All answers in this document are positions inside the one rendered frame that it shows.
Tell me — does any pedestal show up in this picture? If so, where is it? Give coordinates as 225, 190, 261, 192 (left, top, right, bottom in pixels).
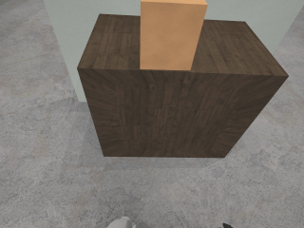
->
77, 13, 289, 159

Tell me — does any carton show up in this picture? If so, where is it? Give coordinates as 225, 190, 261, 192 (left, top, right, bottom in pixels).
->
140, 0, 208, 71

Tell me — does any robot left thigh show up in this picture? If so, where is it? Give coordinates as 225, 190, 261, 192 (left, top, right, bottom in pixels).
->
107, 218, 137, 228

